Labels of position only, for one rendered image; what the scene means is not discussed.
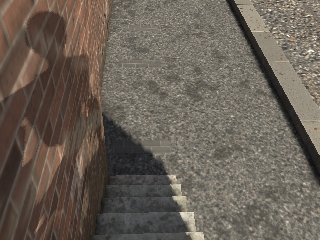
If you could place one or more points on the stairs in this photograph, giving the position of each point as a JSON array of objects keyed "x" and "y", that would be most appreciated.
[{"x": 145, "y": 207}]

